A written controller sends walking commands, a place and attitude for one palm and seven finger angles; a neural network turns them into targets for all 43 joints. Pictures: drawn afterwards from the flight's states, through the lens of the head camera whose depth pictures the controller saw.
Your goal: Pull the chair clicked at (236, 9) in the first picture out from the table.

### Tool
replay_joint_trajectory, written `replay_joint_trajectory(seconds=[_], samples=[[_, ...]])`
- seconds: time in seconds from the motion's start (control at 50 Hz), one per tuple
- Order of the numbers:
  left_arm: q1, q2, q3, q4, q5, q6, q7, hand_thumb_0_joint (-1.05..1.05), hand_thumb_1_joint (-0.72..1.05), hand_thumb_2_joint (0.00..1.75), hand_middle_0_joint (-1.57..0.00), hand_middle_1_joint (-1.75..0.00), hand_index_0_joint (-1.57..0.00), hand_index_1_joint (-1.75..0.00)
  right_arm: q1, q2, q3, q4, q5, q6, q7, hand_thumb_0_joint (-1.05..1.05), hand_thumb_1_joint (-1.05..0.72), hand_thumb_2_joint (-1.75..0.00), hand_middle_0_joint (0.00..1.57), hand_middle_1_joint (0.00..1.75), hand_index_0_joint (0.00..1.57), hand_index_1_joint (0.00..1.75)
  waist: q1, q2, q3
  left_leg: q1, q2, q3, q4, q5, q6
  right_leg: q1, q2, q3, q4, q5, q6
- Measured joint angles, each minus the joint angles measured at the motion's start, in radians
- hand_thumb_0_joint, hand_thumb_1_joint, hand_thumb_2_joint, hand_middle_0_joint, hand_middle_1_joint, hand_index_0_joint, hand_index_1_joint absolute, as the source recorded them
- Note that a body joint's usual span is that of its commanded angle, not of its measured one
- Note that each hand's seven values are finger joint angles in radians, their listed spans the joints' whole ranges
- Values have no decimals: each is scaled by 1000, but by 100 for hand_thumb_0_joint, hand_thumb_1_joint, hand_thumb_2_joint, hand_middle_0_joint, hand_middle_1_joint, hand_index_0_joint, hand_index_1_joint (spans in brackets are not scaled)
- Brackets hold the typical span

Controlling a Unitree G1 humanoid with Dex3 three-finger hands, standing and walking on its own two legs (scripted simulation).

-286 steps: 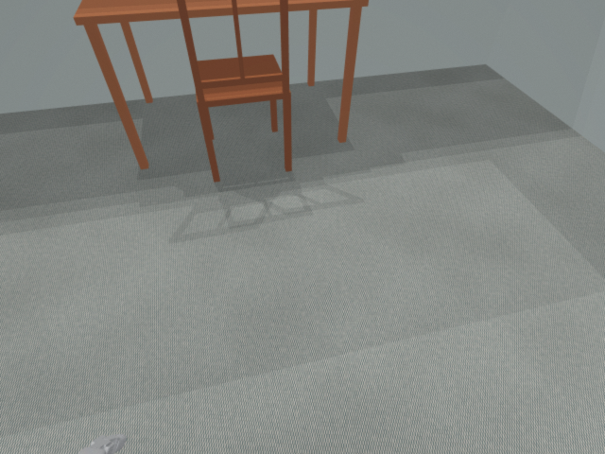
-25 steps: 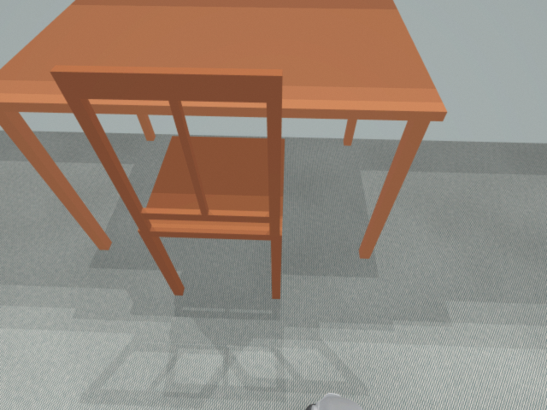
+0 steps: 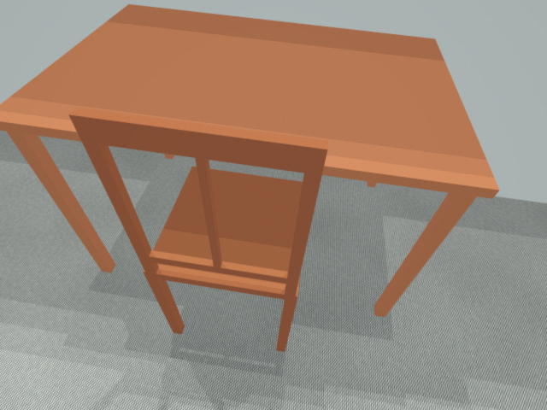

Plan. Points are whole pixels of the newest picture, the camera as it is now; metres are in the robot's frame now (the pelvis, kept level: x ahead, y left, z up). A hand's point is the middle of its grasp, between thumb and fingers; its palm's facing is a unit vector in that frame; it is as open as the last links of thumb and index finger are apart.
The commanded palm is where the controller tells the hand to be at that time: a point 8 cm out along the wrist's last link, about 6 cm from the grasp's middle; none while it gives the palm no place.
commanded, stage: come to a stop and stand still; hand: left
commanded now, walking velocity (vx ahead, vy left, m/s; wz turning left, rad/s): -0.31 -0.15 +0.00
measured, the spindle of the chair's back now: (211, 219) +0.47 +0.18 -0.06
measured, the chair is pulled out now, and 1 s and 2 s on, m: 0.00 0.00 0.00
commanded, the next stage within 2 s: look again from close up in 1.48 s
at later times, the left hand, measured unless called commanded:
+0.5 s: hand out of the picture +0.00 +0.18 -0.17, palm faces +0.00 -0.97 -0.26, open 7.3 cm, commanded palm none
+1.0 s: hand out of the picture -0.08 +0.14 -0.16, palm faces +0.08 -0.97 -0.24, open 7.3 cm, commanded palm none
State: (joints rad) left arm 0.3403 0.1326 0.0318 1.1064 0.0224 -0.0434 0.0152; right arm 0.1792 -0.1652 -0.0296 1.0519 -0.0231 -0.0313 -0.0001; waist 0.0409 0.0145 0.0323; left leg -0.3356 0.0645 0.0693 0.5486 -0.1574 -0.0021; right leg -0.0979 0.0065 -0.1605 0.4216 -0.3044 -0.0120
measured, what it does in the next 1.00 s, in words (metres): steps on the spot: right foot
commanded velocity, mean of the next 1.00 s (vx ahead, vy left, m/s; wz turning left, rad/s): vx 0.00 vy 0.03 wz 0.00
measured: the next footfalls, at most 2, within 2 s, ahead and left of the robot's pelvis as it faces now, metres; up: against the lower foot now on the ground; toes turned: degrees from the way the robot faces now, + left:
right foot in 0.52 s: -0.04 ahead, -0.15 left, +0.00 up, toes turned -5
left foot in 1.06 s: -0.02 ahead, +0.11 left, +0.00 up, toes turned +2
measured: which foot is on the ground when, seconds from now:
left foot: down 0.00-0.52, up 0.54-1.00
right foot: down 0.00-0.02, up 0.04-0.50, down 0.52-1.00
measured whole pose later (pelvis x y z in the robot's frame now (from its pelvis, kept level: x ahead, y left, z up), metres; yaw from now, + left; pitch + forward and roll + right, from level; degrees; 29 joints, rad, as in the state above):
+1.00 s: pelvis -0.05 -0.04 +0.01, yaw -1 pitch +0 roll +2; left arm 0.33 0.11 0.03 1.10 0.03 0.00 0.05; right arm 0.20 -0.21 -0.05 1.07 -0.01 0.05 -0.02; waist 0.05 0.02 0.07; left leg -0.28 0.01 0.03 0.64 -0.36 -0.04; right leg -0.16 -0.07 -0.06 0.44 -0.28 -0.01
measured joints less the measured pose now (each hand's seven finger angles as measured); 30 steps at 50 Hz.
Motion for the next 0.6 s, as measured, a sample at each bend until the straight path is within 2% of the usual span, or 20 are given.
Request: replay_joint_trajectory(seconds=[0.04, 0.1, 0.2, 0.28, 0.32, 0.4, 0.46, 0.5, 0.52, 0.56, 0.6], samples=[[-3, 11, -3, 18, -8, 16, 12, 0, 91, 90, -20, -30, -20, -30, -13, 23, 12, 9, -1, -10, -11, 1, -92, -90, 20, 29, 20, 30, 7, -42, 11, 24, -29, 17, -1, -39, 35, -16, -34, 17, 79, -49, 15], [-13, 18, -13, 33, -14, 41, 29, 0, 91, 90, -20, -30, -20, -30, -40, 47, 29, 13, 7, -5, -33, 0, -93, -90, 20, 29, 20, 30, 20, -79, 24, 62, -49, 51, -28, -68, 59, -59, -54, 71, 182, -162, 30], [-63, 22, -7, 8, -6, 80, 29, 0, 91, 90, -20, -30, -20, -30, -91, 50, 17, -10, 13, 17, -56, -1, -94, -90, 20, 30, 20, 30, -4, -56, 63, 82, -43, 53, -99, -17, 70, -181, -45, 121, 396, -210, 43], [-96, 57, 19, -39, 0, 100, 27, 0, 91, 90, -20, -30, -20, -30, -100, 38, 5, -26, 8, 39, -53, -1, -94, -90, 20, 30, 20, 30, -11, -53, 75, 61, -24, 54, -115, 12, 63, -283, -36, 159, 581, -165, 55], [-105, 77, 31, -55, 2, 107, 25, 0, 91, 90, -20, -30, -20, -30, -91, 31, 1, -26, 6, 47, -48, -1, -93, -90, 20, 30, 20, 30, -14, -57, 69, 48, -16, 55, -116, 22, 55, -303, -37, 169, 620, -137, 59], [-113, 97, 40, -66, 5, 116, 17, 0, 91, 90, -19, -30, -20, -30, -56, 13, -11, -15, -2, 60, -37, 0, -92, -90, 20, 30, 20, 30, -29, -49, 43, 32, -5, 51, -120, 41, 38, -254, -51, 157, 515, -136, 55], [-109, 93, 30, -61, 2, 106, 14, 0, 91, 90, -19, -30, -20, -30, -21, -4, -20, -1, -9, 64, -29, 0, -91, -90, 20, 30, 20, 30, -48, -30, 20, 23, -2, 44, -127, 59, 24, -171, -52, 137, 341, -155, 37], [-98, 83, 21, -56, 1, 89, 13, 0, 91, 90, -19, -30, -20, -30, 7, -14, -25, 12, -9, 68, -24, 0, -91, -90, 20, 30, 20, 30, -53, -19, 2, 17, -5, 43, -122, 64, 11, -93, -49, 119, 177, -100, 26], [-88, 80, 16, -54, 2, 78, 13, 0, 91, 90, -19, -30, -20, -30, 21, -15, -26, 19, -6, 71, -22, 0, -91, -90, 20, 30, 20, 30, -52, -24, -8, 7, -13, 48, -105, 50, 2, -56, -53, 117, 91, -78, 20], [-74, 48, 1, -36, 6, 70, 16, 0, 91, 90, -19, -30, -20, -30, 48, -29, -29, 39, 2, 85, -20, 1, -91, -90, 20, 30, 20, 30, -53, 14, -15, -3, -11, 14, -47, -74, -15, -37, -37, 105, 65, -36, 8], [-42, 22, -11, -30, 5, 69, 15, 0, 91, 90, -19, -30, -20, -30, 83, -34, -29, 51, -1, 99, -12, 1, -91, -90, 20, 29, 20, 30, -43, 25, -41, -14, -27, -11, 27, -158, -17, -24, -35, 111, 28, -4, -6]])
